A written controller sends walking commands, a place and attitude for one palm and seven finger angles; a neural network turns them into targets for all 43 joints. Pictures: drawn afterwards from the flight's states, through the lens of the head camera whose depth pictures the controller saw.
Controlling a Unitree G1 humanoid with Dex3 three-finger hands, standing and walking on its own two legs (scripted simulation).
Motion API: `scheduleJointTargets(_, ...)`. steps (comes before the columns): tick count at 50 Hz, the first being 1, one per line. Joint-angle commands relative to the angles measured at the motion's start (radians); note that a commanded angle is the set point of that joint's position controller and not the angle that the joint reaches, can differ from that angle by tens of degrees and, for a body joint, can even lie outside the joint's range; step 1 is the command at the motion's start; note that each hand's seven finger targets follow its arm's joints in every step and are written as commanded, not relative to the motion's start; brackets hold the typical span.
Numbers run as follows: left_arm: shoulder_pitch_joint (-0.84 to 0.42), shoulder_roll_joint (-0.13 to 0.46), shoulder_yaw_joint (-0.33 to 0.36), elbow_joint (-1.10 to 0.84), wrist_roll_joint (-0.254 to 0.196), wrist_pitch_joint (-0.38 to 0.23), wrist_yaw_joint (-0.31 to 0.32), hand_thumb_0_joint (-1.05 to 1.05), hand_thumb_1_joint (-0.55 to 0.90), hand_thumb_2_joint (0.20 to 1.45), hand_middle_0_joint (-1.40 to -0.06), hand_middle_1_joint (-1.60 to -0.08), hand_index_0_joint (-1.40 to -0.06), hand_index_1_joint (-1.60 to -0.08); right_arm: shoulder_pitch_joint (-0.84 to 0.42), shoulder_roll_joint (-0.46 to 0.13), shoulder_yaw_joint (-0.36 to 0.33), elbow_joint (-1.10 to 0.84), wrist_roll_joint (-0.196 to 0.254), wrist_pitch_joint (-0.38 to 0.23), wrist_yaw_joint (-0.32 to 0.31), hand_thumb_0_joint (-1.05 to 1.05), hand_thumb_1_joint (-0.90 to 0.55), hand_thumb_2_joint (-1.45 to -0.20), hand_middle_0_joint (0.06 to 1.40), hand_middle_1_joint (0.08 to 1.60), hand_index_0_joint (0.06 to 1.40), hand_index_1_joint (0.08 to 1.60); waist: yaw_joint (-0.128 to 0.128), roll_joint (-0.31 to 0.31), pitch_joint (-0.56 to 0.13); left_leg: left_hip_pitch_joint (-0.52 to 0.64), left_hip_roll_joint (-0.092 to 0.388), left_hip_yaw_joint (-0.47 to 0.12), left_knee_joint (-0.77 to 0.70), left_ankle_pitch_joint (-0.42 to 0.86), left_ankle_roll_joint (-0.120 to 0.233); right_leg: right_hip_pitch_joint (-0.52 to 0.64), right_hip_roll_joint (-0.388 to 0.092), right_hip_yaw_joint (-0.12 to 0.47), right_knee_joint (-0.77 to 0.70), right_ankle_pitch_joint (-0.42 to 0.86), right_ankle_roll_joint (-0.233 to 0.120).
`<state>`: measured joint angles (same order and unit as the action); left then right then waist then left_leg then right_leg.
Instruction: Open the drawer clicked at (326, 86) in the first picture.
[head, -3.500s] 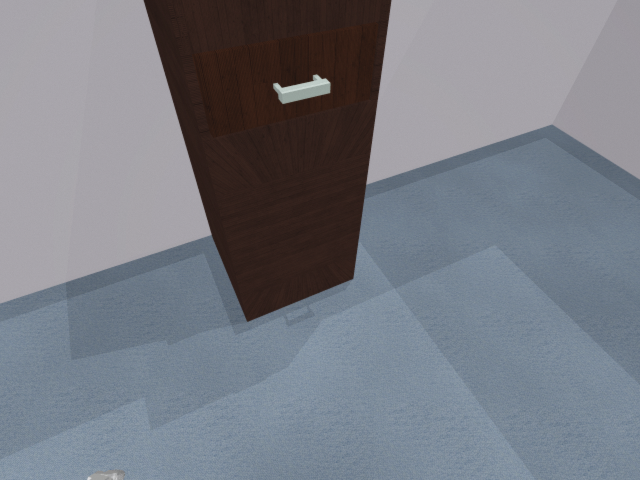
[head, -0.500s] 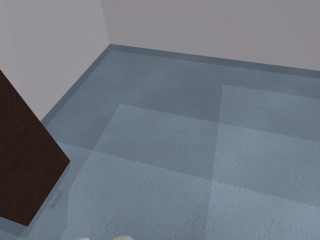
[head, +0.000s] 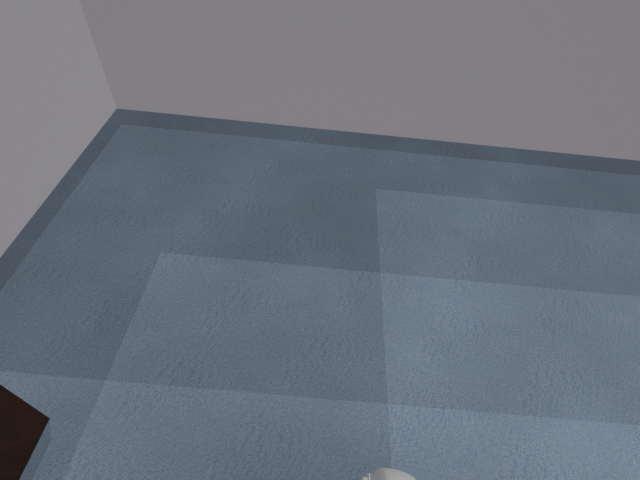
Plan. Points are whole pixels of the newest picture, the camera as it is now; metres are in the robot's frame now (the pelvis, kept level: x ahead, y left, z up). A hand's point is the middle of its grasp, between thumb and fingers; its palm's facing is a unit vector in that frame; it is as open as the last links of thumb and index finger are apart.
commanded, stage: walk to a spot facing it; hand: left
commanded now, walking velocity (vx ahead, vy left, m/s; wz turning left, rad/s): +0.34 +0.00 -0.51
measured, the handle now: out of the picture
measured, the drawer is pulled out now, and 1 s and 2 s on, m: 0.00 0.00 0.00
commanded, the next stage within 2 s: turn to face it in 0.58 s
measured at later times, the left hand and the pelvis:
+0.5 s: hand (288, 345) +0.36 +0.08 -0.16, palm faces -0.23 -0.95 -0.19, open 7.3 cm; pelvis +0.21 -0.07 -0.01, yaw -13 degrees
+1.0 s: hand (275, 304) +0.45 +0.12 -0.18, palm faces -0.13 -0.98 -0.15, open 7.4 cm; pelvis +0.39 -0.05 +0.00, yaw -12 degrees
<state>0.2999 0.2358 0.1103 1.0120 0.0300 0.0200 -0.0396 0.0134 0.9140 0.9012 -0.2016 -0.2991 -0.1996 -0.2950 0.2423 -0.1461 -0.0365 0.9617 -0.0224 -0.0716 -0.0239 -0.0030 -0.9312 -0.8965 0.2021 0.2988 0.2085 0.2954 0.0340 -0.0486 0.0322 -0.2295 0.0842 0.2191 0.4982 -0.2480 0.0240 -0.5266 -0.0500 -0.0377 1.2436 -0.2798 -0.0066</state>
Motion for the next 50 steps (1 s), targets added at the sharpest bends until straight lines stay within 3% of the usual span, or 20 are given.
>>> scheduleJointTargets(1, -0.020, -0.023, -0.004, -0.088, 0.009, -0.004, -0.011, 0.000, 0.900, 0.900, -0.200, -0.300, -0.200, -0.300, 0.094, -0.138, -0.038, -0.011, -0.002, -0.025, -0.005, 0.000, -0.900, -0.900, 0.200, 0.300, 0.200, 0.300, -0.018, 0.129, 0.049, 0.028, 0.270, -0.176, -0.357, -0.082, 0.080, -0.142, -0.076, 0.035, -0.070, 0.110, 0.020)
scheduleJointTargets(10, -0.298, -0.034, -0.027, -0.166, 0.005, -0.021, -0.016, 0.000, 0.900, 0.900, -0.200, -0.300, -0.200, -0.300, 0.237, -0.160, -0.041, 0.064, -0.012, -0.011, 0.005, 0.000, -0.900, -0.900, 0.200, 0.300, 0.200, 0.300, -0.105, 0.163, 0.094, 0.224, 0.283, -0.009, -0.274, 0.246, 0.082, -0.115, -0.050, -0.079, -0.507, 0.093, 0.012)
scheduleJointTargets(13, -0.271, -0.021, -0.027, -0.157, 0.004, -0.034, -0.014, 0.000, 0.900, 0.900, -0.200, -0.300, -0.200, -0.300, 0.235, -0.182, -0.045, 0.067, -0.014, -0.004, 0.007, 0.000, -0.900, -0.900, 0.200, 0.300, 0.200, 0.300, -0.077, 0.182, 0.059, 0.266, 0.284, 0.057, -0.150, 0.518, 0.061, 0.003, 0.010, -0.128, -0.592, 0.031, -0.029)
scheduleJointTargets(15, -0.068, 0.026, -0.014, -0.092, 0.008, -0.052, -0.005, 0.000, 0.900, 0.900, -0.200, -0.300, -0.200, -0.300, 0.213, -0.201, -0.046, 0.054, -0.007, 0.002, 0.011, 0.000, -0.900, -0.900, 0.200, 0.300, 0.200, 0.300, 0.024, 0.139, -0.059, 0.199, 0.244, 0.119, 0.165, 0.744, 0.014, 0.324, 0.090, -0.185, -0.703, 0.059, -0.068)
scheduleJointTargets(16, 0.087, 0.114, 0.010, -0.047, 0.012, -0.065, 0.005, 0.000, 0.900, 0.900, -0.200, -0.300, -0.200, -0.300, 0.207, -0.175, -0.039, 0.038, 0.006, 0.001, 0.022, 0.000, -0.900, -0.900, 0.200, 0.300, 0.200, 0.300, 0.099, 0.033, -0.175, -0.052, 0.210, 0.127, 0.425, 0.530, -0.030, 0.661, -0.029, -0.036, -0.724, 0.098, -0.113)
scheduleJointTargets(17, 0.222, 0.249, 0.043, -0.022, 0.002, -0.073, 0.023, 0.000, 0.900, 0.900, -0.200, -0.300, -0.200, -0.300, 0.203, -0.104, -0.023, -0.009, 0.019, -0.006, 0.022, 0.000, -0.900, -0.900, 0.200, 0.300, 0.200, 0.300, 0.128, -0.186, -0.318, -0.388, 0.030, 0.077, 0.768, -0.285, -0.090, 0.923, -0.352, 0.492, -0.798, 0.210, -0.250)
scheduleJointTargets(18, 0.221, 0.294, 0.046, -0.014, -0.024, -0.065, 0.032, 0.000, 0.900, 0.900, -0.200, -0.300, -0.200, -0.300, 0.102, -0.136, -0.028, -0.037, 0.021, -0.008, 0.015, 0.000, -0.900, -0.900, 0.200, 0.300, 0.200, 0.300, 0.134, -0.130, -0.315, -0.472, 0.036, -0.083, 0.904, -0.344, -0.068, 0.873, -0.412, 0.576, -0.890, 0.288, -0.299)
scheduleJointTargets(21, 0.000, 0.140, -0.002, -0.063, -0.020, -0.074, 0.043, 0.000, 0.900, 0.900, -0.200, -0.300, -0.200, -0.300, 0.035, -0.121, -0.033, -0.020, -0.001, 0.007, 0.012, 0.000, -0.900, -0.900, 0.200, 0.300, 0.200, 0.300, 0.022, 0.030, -0.070, -0.437, 0.124, -0.186, 0.849, -0.108, -0.067, 0.486, -0.294, 0.327, -0.943, 0.272, -0.211)
scheduleJointTargets(23, -0.055, 0.094, -0.018, -0.062, -0.009, -0.088, 0.048, 0.000, 0.900, 0.900, -0.200, -0.300, -0.200, -0.300, 0.114, -0.088, -0.027, 0.016, -0.010, 0.035, 0.014, 0.000, -0.900, -0.900, 0.200, 0.300, 0.200, 0.300, -0.046, -0.009, -0.039, -0.340, 0.121, -0.170, 0.737, -0.081, -0.079, 0.325, -0.236, 0.205, -0.976, 0.328, -0.182)
scheduleJointTargets(25, -0.074, 0.079, -0.023, -0.052, -0.004, -0.093, 0.050, 0.000, 0.900, 0.900, -0.200, -0.300, -0.200, -0.300, 0.149, -0.071, -0.027, 0.029, -0.009, 0.046, 0.020, 0.000, -0.900, -0.900, 0.200, 0.300, 0.200, 0.300, -0.077, -0.040, -0.034, -0.287, 0.110, -0.153, 0.622, -0.061, -0.090, 0.260, -0.194, 0.142, -0.989, 0.303, -0.176)
scheduleJointTargets(29, -0.048, 0.075, -0.024, -0.042, -0.009, -0.095, 0.044, 0.000, 0.900, 0.900, -0.200, -0.300, -0.200, -0.300, 0.048, -0.075, -0.027, -0.016, -0.008, 0.049, 0.035, 0.000, -0.900, -0.900, 0.200, 0.300, 0.200, 0.300, -0.058, -0.073, 0.012, -0.300, 0.091, -0.137, 0.430, 0.045, -0.095, 0.248, -0.160, 0.133, -1.026, 0.169, -0.174)
scheduleJointTargets(34, 0.010, 0.099, -0.022, -0.020, -0.007, -0.090, 0.046, 0.000, 0.900, 0.900, -0.200, -0.300, -0.200, -0.300, -0.085, -0.083, -0.024, -0.059, -0.002, 0.029, 0.041, 0.000, -0.900, -0.900, 0.200, 0.300, 0.200, 0.300, -0.017, -0.070, 0.041, -0.220, 0.040, -0.121, 0.214, 0.034, -0.076, 0.313, -0.181, 0.180, -0.978, 0.248, -0.164)
scheduleJointTargets(37, 0.009, 0.083, -0.028, 0.005, -0.013, -0.083, 0.056, 0.000, 0.900, 0.900, -0.200, -0.300, -0.200, -0.300, 0.009, -0.092, -0.018, -0.006, -0.001, 0.019, 0.033, 0.000, -0.900, -0.900, 0.200, 0.300, 0.200, 0.300, -0.062, -0.031, 0.000, -0.044, -0.004, -0.094, 0.025, 0.115, -0.054, 0.366, -0.135, 0.091, -0.842, 0.372, -0.106)
scheduleJointTargets(38, 0.037, 0.057, -0.034, 0.012, -0.016, -0.080, 0.058, 0.000, 0.900, 0.900, -0.200, -0.300, -0.200, -0.300, 0.084, -0.127, -0.022, 0.026, -0.005, 0.011, 0.026, 0.000, -0.900, -0.900, 0.200, 0.300, 0.200, 0.300, -0.080, 0.053, -0.058, 0.098, 0.011, -0.135, -0.038, 0.235, -0.034, 0.347, -0.094, 0.049, -0.684, 0.389, -0.069)
scheduleJointTargets(39, 0.089, 0.019, -0.043, 0.010, -0.023, -0.077, 0.056, 0.000, 0.900, 0.900, -0.200, -0.300, -0.200, -0.300, 0.167, -0.206, -0.037, 0.042, -0.014, 0.005, 0.018, 0.000, -0.900, -0.900, 0.200, 0.300, 0.200, 0.300, -0.093, 0.216, -0.144, 0.286, 0.187, -0.338, -0.045, 0.476, 0.055, 0.187, -0.010, -0.033, -0.471, 0.174, -0.015)
scheduleJointTargets(40, 0.097, -0.007, -0.059, 0.002, -0.024, -0.076, 0.056, 0.000, 0.900, 0.900, -0.200, -0.300, -0.200, -0.300, 0.205, -0.263, -0.041, 0.051, -0.005, 0.021, 0.013, 0.000, -0.900, -0.900, 0.200, 0.300, 0.200, 0.300, -0.089, 0.360, -0.157, 0.316, 0.342, -0.514, -0.125, 0.635, 0.154, 0.081, 0.058, -0.077, -0.236, -0.317, 0.019)
scheduleJointTargets(41, 0.081, 0.008, -0.058, 0.008, -0.020, -0.067, 0.066, 0.000, 0.900, 0.900, -0.200, -0.300, -0.200, -0.300, 0.180, -0.232, -0.029, 0.060, -0.002, 0.025, -0.001, 0.000, -0.900, -0.900, 0.200, 0.300, 0.200, 0.300, -0.090, 0.347, -0.169, 0.273, 0.344, -0.556, -0.167, 0.586, 0.179, 0.054, 0.031, 0.005, -0.147, -0.346, 0.023)
scheduleJointTargets(43, -0.002, 0.009, -0.053, 0.003, -0.013, -0.059, 0.059, 0.000, 0.900, 0.900, -0.200, -0.300, -0.200, -0.300, 0.060, -0.174, -0.017, 0.035, 0.001, 0.030, -0.002, 0.000, -0.900, -0.900, 0.200, 0.300, 0.200, 0.300, -0.057, 0.221, -0.026, 0.080, 0.264, -0.469, -0.189, 0.484, 0.169, 0.034, -0.030, 0.026, -0.135, -0.260, 0.034)
scheduleJointTargets(46, 0.004, -0.010, -0.049, 0.002, -0.015, -0.035, 0.053, 0.000, 0.900, 0.900, -0.200, -0.300, -0.200, -0.300, 0.002, -0.172, -0.020, 0.017, 0.004, 0.034, 0.000, 0.000, -0.900, -0.900, 0.200, 0.300, 0.200, 0.300, -0.028, 0.182, -0.052, 0.009, 0.188, -0.376, -0.206, 0.431, 0.137, 0.101, -0.033, 0.009, -0.220, -0.168, 0.057)
scheduleJointTargets(50, -0.027, -0.004, -0.031, -0.039, -0.011, -0.013, 0.058, 0.000, 0.900, 0.900, -0.200, -0.300, -0.200, -0.300, 0.016, -0.191, -0.044, -0.001, 0.003, 0.052, 0.004, 0.000, -0.900, -0.900, 0.200, 0.300, 0.200, 0.300, -0.038, 0.166, -0.088, 0.023, 0.166, -0.410, -0.211, 0.326, 0.143, 0.076, -0.023, 0.005, -0.262, -0.125, 0.073)
